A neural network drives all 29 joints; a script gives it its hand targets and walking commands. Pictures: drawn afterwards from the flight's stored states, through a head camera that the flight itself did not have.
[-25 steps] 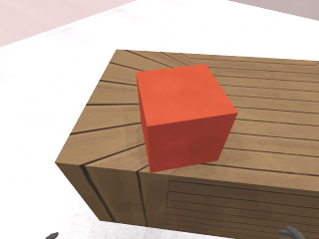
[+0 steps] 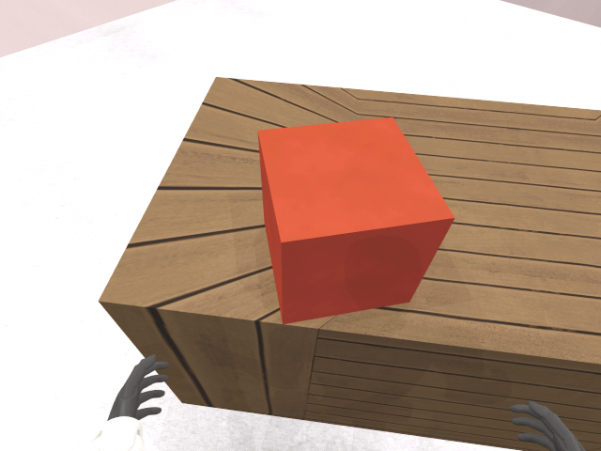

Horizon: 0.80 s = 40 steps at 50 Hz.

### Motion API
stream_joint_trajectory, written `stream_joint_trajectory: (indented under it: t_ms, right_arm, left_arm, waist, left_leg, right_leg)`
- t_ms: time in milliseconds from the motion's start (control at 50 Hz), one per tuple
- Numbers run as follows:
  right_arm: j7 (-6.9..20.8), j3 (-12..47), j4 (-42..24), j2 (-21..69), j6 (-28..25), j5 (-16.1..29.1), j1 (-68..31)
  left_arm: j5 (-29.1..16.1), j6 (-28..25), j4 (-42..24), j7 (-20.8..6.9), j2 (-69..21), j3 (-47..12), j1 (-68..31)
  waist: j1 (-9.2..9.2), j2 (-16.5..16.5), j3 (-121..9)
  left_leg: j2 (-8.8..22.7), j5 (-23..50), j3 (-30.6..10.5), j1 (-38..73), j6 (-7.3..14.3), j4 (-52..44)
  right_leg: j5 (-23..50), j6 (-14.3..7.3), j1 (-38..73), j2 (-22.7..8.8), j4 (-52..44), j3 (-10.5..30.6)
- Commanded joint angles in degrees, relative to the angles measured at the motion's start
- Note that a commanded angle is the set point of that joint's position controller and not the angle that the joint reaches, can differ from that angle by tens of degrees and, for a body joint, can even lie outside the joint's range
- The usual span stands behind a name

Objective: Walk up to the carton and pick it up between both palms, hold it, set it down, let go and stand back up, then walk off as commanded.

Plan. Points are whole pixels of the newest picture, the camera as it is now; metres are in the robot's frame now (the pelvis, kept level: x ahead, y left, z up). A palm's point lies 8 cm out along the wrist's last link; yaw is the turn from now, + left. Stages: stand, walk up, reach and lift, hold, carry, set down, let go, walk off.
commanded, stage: reach and lift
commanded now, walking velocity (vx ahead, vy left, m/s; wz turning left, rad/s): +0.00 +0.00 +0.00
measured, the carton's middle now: (337, 220) +0.48 -0.04 +0.01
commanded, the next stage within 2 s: none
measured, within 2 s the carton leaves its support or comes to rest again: neither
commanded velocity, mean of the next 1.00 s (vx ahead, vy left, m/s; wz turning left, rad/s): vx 0.00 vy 0.00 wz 0.00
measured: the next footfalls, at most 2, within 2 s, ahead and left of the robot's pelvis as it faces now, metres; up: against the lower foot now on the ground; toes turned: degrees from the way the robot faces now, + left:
none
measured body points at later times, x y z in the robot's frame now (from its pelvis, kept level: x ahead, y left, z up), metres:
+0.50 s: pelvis +0.00 +0.00 +0.00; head -0.01 +0.00 +0.45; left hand +0.22 +0.22 -0.03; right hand +0.19 -0.30 -0.04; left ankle +0.03 +0.14 -0.72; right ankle +0.03 -0.13 -0.72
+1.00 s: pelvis +0.03 -0.01 +0.00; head +0.04 +0.00 +0.45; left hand +0.27 +0.18 +0.01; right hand +0.25 -0.28 -0.01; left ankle +0.03 +0.14 -0.72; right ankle +0.03 -0.13 -0.72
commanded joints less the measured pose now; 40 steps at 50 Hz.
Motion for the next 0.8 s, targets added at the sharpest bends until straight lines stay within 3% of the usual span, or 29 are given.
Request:
stream_joint_trajectory:
  t_ms: [0,40,60,100,120,140,200,220,240,260,280,300,320,340,380,400,420,440,460,520,540,600,620,640,680,700,720,740,780]
  right_arm:
    - [1.1,-2.0,-11.2,-8.3,-3.3,5.3,-4.9]
    - [1.6,-1.9,-12.0,-8.2,-3.6,6.5,-5.5]
    - [1.9,-1.5,-12.6,-8.1,-3.2,7.5,-5.1]
    - [2.2,-1.5,-13.7,-7.8,-3.3,8.1,-6.8]
    - [2.6,-1.5,-14.4,-7.5,-2.9,8.7,-7.7]
    - [2.8,-2.0,-15.1,-7.7,-2.5,9.4,-6.1]
    - [3.7,-1.1,-16.8,-8.0,-1.6,10.7,-7.8]
    - [3.9,-0.8,-15.8,-7.8,-1.3,11.0,-7.0]
    - [4.4,-1.3,-17.2,-8.4,-1.7,12.3,-8.5]
    - [4.6,-0.6,-15.4,-8.4,-1.1,12.6,-8.9]
    - [5.0,-0.5,-14.0,-8.8,-0.7,12.1,-7.0]
    - [4.8,0.1,-16.2,-8.3,-0.3,12.9,-10.4]
    - [5.1,-0.3,-15.5,-8.9,0.5,13.3,-9.4]
    - [5.2,-0.5,-15.3,-8.7,0.5,13.2,-11.3]
    - [5.7,-1.0,-16.7,-9.6,0.2,14.0,-11.0]
    - [5.5,-0.5,-17.9,-10.0,0.1,14.3,-12.7]
    - [5.7,-1.3,-18.8,-10.2,-0.2,14.6,-13.9]
    - [6.1,-0.7,-19.8,-10.0,-0.4,15.1,-14.1]
    - [6.4,-1.0,-19.6,-10.4,-0.6,16.0,-14.3]
    - [7.3,-0.1,-19.4,-12.0,-1.5,17.2,-14.8]
    - [7.3,-0.4,-20.1,-11.6,-2.0,17.5,-14.8]
    - [8.5,-0.7,-18.1,-14.2,-2.5,19.0,-15.1]
    - [8.8,0.2,-17.5,-13.8,-3.0,19.1,-16.3]
    - [9.0,1.3,-17.1,-13.4,-3.2,19.4,-12.8]
    - [9.4,2.4,-15.0,-14.3,-3.4,20.7,-15.4]
    - [9.4,2.3,-15.2,-14.0,-3.9,21.4,-16.5]
    - [9.5,1.9,-15.7,-15.4,-4.2,21.7,-16.1]
    - [9.6,2.8,-16.6,-14.2,-5.2,21.9,-16.7]
    - [9.7,2.4,-15.1,-16.5,-6.5,23.1,-14.8]
  left_arm:
    - [-1.9,-4.8,-10.1,1.0,3.4,0.2,0.8]
    - [-2.6,-6.5,-10.5,1.5,3.4,0.0,0.3]
    - [-3.1,-6.7,-11.0,1.6,2.9,-0.7,0.0]
    - [-4.4,-7.9,-11.6,2.2,2.2,-1.4,-1.1]
    - [-4.7,-8.0,-12.0,2.5,2.0,-1.7,-3.1]
    - [-5.3,-8.4,-11.9,2.8,1.2,-2.3,-2.3]
    - [-5.6,-9.3,-12.2,3.3,0.1,-3.1,-3.5]
    - [-5.3,-9.2,-11.1,3.4,-1.1,-3.3,-2.7]
    - [-5.9,-10.2,-13.8,4.0,-1.4,-3.9,-4.7]
    - [-5.6,-10.0,-11.6,3.9,-1.2,-3.5,-5.9]
    - [-4.6,-10.0,-11.0,4.2,-2.4,-3.3,-1.7]
    - [-5.1,-10.1,-10.6,3.9,-1.8,-3.0,-6.1]
    - [-5.3,-10.0,-11.4,4.0,-2.4,-4.1,-5.8]
    - [-5.1,-10.2,-10.6,4.3,-2.5,-3.6,-7.1]
    - [-5.5,-11.3,-13.0,5.2,-3.1,-4.1,-7.5]
    - [-5.5,-11.7,-10.7,4.9,-2.9,-3.5,-8.2]
    - [-6.3,-12.4,-12.1,5.3,-3.0,-4.3,-9.6]
    - [-6.2,-13.3,-12.5,5.7,-3.1,-4.2,-9.1]
    - [-6.4,-13.6,-13.7,5.9,-4.0,-4.8,-10.3]
    - [-6.8,-15.5,-14.0,7.2,-4.8,-6.1,-9.0]
    - [-7.0,-16.5,-13.2,7.0,-4.1,-5.7,-10.3]
    - [-7.6,-18.1,-15.4,8.3,-6.9,-7.2,-8.9]
    - [-7.6,-18.6,-14.5,8.3,-7.0,-7.0,-10.4]
    - [-7.2,-19.2,-12.7,8.3,-7.6,-7.2,-7.4]
    - [-6.5,-19.5,-11.2,8.2,-8.1,-7.3,-9.3]
    - [-6.5,-20.0,-12.4,8.4,-8.4,-7.1,-9.5]
    - [-6.8,-20.4,-13.8,8.6,-9.2,-7.8,-8.5]
    - [-6.7,-21.6,-14.0,8.7,-9.2,-7.4,-8.3]
    - [-5.7,-22.4,-14.8,9.1,-9.7,-7.4,-5.2]
  waist:
    - [-0.8,-0.4,-18.3]
    - [-0.34,-1.0,-18.8]
    - [-1.02,-1.6,-19.5]
    - [0.2,0.2,-20.0]
    - [-0.54,-1.5,-20.1]
    - [-1.44,-1.0,-19.1]
    - [-0.83,-1.1,-18.1]
    - [-1.35,-0.1,-17.7]
    - [-0.6,1.6,-20.5]
    - [-1.3,-0.1,-18.0]
    - [-0.84,0.9,-17.3]
    - [-0.68,-0.9,-16.1]
    - [-2.02,-0.8,-15.7]
    - [-0.75,-0.9,-15.2]
    - [-1.52,-1.8,-16.5]
    - [-1.31,-2.6,-16.4]
    - [-1.37,-1.3,-17.6]
    - [0.04,-1.6,-17.7]
    - [-1.32,-2.6,-18.0]
    - [-0.81,-0.2,-18.1]
    - [-0.76,-2.8,-17.7]
    - [-1.2,-1.2,-18.9]
    - [-0.26,-2.0,-19.4]
    - [-0.57,-3.1,-18.0]
    - [0.03,-3.5,-17.5]
    - [0.25,-1.5,-19.7]
    - [-0.04,-2.6,-18.3]
    - [0.94,-3.0,-18.4]
    - [0.95,-1.0,-19.4]
  left_leg:
    - [-3.7,8.4,4.0,15.3,1.0,-13.4]
    - [-3.3,7.3,4.3,15.3,1.2,-13.6]
    - [-3.3,5.8,4.4,15.4,1.3,-14.1]
    - [-3.2,3.5,4.3,15.4,1.2,-14.2]
    - [-3.2,1.4,4.7,14.6,1.7,-14.4]
    - [-3.1,1.0,4.5,14.9,1.7,-14.5]
    - [-2.9,0.0,4.4,13.7,1.6,-14.9]
    - [-3.0,0.2,4.5,14.4,1.4,-15.0]
    - [-2.7,0.9,4.8,15.4,1.1,-15.0]
    - [-3.1,0.2,4.9,14.8,1.3,-15.4]
    - [-2.7,0.3,4.5,14.5,0.9,-15.6]
    - [-3.0,-1.8,4.7,12.4,1.5,-15.4]
    - [-2.9,-2.7,4.6,12.8,1.2,-15.9]
    - [-2.8,-2.9,4.9,12.4,1.5,-16.3]
    - [-2.4,-2.6,4.1,14.1,1.5,-16.4]
    - [-2.7,-3.0,5.0,11.3,1.5,-16.0]
    - [-2.4,-3.6,5.2,11.6,1.2,-16.5]
    - [-2.7,-3.0,5.5,10.7,1.4,-16.4]
    - [-2.9,-3.8,5.1,10.9,1.4,-15.9]
    - [-2.3,-3.4,5.3,10.2,1.0,-16.2]
    - [-2.3,-3.9,5.4,9.5,1.3,-16.4]
    - [-2.0,-3.6,5.3,10.9,0.9,-16.5]
    - [-2.1,-3.9,5.5,9.8,0.9,-15.7]
    - [-2.0,-2.8,5.6,9.3,1.0,-16.2]
    - [-2.0,-3.1,5.3,8.2,1.3,-15.8]
    - [-2.0,-2.3,5.4,8.5,1.0,-15.3]
    - [-2.0,-1.7,5.3,7.5,1.2,-15.7]
    - [-2.0,-0.8,5.1,7.1,1.2,-15.4]
    - [-2.3,2.6,5.3,8.5,0.8,-14.5]
  right_leg:
    - [13.1,-0.2,5.3,2.7,-12.8,-2.5]
    - [11.1,-0.4,4.0,3.0,-12.9,-2.2]
    - [9.5,-0.5,3.9,3.1,-12.7,-2.1]
    - [7.6,-0.9,1.6,3.3,-12.3,-2.0]
    - [4.7,-0.7,1.2,3.1,-13.1,-2.1]
    - [5.4,-1.0,0.5,2.9,-13.0,-1.7]
    - [3.4,-1.4,-0.2,3.0,-12.7,-1.4]
    - [3.5,-1.6,0.1,3.0,-13.3,-1.2]
    - [4.0,-2.0,-1.3,3.2,-12.4,-1.6]
    - [3.2,-1.6,-1.9,3.1,-13.1,-1.6]
    - [2.9,-2.2,-1.3,3.3,-12.9,-1.3]
    - [0.8,-1.9,-0.9,2.7,-13.6,-0.4]
    - [0.2,-2.0,-0.7,2.8,-13.6,-0.8]
    - [-1.4,-2.1,-2.1,2.9,-13.8,-0.5]
    - [-0.6,-2.1,-3.2,3.2,-13.4,-1.2]
    - [-0.7,-2.4,-0.9,2.7,-13.6,-0.2]
    - [-1.3,-2.0,-1.2,2.9,-13.2,-0.5]
    - [-1.3,-2.1,-1.3,2.8,-13.2,-0.4]
    - [-3.2,-1.6,-2.0,2.6,-13.5,0.2]
    - [-2.1,-2.4,-2.9,2.6,-12.9,-0.8]
    - [-3.4,-1.9,-2.8,2.4,-13.4,-0.1]
    - [-3.3,-2.8,-5.1,3.0,-13.2,-0.7]
    - [-4.9,-2.6,-4.9,2.6,-13.2,-0.1]
    - [-3.4,-2.4,-4.2,2.6,-13.4,-0.1]
    - [-4.4,-2.6,-4.6,2.7,-13.0,0.4]
    - [-2.5,-2.6,-4.4,2.4,-12.5,0.8]
    - [-1.2,-2.5,-4.2,2.9,-12.4,0.3]
    - [-0.2,-2.3,-4.0,3.0,-11.9,0.7]
    - [2.9,-2.3,-3.1,3.1,-11.0,0.7]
